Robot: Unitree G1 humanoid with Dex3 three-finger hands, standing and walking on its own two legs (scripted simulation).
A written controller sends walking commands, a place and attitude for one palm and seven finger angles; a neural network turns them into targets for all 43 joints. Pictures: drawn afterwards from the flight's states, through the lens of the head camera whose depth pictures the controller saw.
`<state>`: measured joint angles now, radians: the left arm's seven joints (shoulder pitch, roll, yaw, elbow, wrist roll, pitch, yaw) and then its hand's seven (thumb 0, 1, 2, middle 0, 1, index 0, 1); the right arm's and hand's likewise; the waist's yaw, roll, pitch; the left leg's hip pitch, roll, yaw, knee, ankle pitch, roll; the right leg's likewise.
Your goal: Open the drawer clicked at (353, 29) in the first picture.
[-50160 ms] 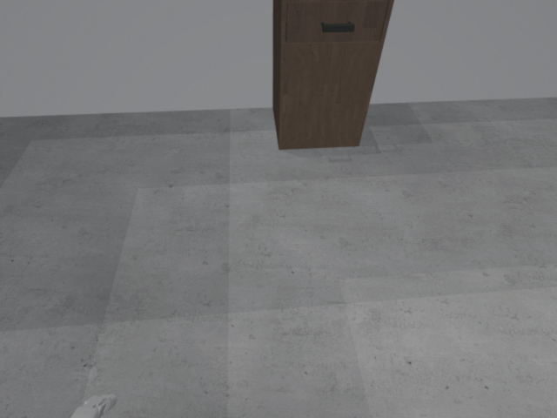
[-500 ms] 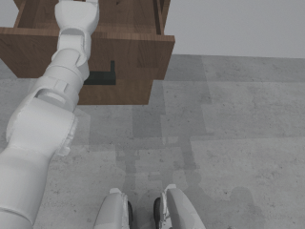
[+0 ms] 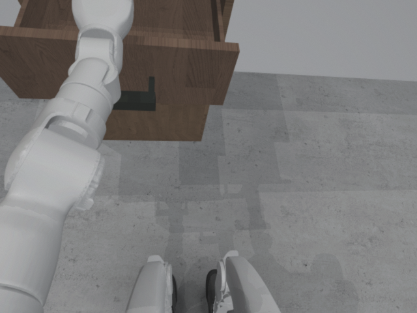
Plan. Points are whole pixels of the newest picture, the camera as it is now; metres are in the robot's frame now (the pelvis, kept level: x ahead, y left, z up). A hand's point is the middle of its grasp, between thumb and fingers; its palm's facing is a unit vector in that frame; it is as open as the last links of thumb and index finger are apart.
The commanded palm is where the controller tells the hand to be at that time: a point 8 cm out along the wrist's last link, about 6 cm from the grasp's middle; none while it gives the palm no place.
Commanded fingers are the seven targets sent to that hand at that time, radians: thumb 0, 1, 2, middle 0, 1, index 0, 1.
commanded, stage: move the hooked fingers above the handle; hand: left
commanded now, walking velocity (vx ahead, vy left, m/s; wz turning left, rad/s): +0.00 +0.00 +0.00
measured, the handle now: (118, 90) +0.52 +0.14 +0.03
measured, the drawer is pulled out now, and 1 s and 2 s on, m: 0.22 0.22 0.22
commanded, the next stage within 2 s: none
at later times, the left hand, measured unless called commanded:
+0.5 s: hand (110, 42) +0.58 +0.14 +0.09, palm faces -0.04 +0.05 -1.00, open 14.5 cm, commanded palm +0.59 +0.06 +0.06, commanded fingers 0.00 -0.50 0.30 -0.30 -1.20 -0.30 -1.20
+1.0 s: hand (111, 41) +0.59 +0.14 +0.09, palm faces -0.03 +0.04 -1.00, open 14.5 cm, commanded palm +0.58 +0.07 +0.06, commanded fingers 0.00 -0.50 0.30 -0.30 -1.20 -0.30 -1.20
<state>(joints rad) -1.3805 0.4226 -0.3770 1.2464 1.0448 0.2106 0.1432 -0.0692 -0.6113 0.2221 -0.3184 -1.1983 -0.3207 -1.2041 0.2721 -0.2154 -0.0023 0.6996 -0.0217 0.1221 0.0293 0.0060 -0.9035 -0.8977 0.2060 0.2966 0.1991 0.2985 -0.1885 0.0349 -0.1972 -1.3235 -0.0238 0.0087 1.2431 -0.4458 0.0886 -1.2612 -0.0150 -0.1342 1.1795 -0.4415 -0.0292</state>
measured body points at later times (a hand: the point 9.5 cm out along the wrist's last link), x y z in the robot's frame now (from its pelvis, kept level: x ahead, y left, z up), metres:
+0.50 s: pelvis +0.00 +0.00 +0.00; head +0.16 +0.03 +0.42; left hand +0.58 +0.14 +0.14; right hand +0.04 -0.27 -0.12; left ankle +0.06 +0.06 -0.62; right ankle +0.05 -0.12 -0.62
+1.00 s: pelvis +0.01 +0.00 +0.00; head +0.16 +0.04 +0.42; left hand +0.58 +0.14 +0.14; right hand +0.03 -0.26 -0.12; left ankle +0.06 +0.06 -0.62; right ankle +0.05 -0.12 -0.62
